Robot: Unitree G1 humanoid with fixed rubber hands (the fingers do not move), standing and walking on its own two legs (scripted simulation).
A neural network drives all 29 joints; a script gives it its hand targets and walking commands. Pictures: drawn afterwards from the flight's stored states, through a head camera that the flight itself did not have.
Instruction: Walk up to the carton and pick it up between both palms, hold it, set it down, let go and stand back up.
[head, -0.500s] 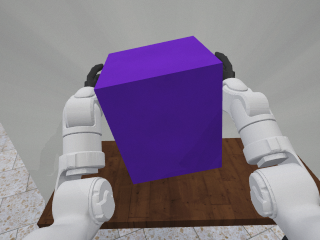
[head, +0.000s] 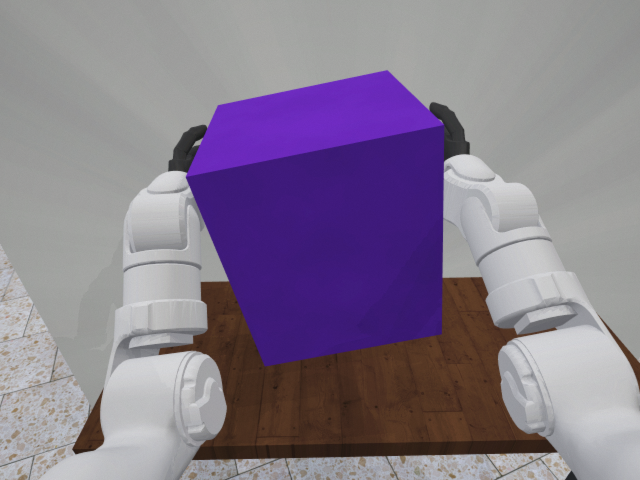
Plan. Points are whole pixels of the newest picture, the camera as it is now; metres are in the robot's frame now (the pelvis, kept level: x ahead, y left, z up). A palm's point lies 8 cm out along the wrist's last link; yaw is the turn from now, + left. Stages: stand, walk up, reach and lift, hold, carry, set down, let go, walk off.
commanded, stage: hold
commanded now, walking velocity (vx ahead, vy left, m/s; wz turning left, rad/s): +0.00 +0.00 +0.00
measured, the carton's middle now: (326, 216) +0.36 +0.00 +0.24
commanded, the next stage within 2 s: none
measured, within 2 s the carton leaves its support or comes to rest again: neither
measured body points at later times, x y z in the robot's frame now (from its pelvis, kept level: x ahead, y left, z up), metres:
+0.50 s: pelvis +0.00 +0.00 +0.00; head -0.09 +0.01 +0.44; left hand +0.38 +0.16 +0.28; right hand +0.38 -0.15 +0.30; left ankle -0.01 +0.13 -0.75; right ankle +0.02 -0.12 -0.75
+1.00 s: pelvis +0.00 +0.00 +0.00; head -0.09 +0.01 +0.44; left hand +0.39 +0.16 +0.29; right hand +0.38 -0.15 +0.30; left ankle -0.01 +0.13 -0.75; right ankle +0.02 -0.12 -0.75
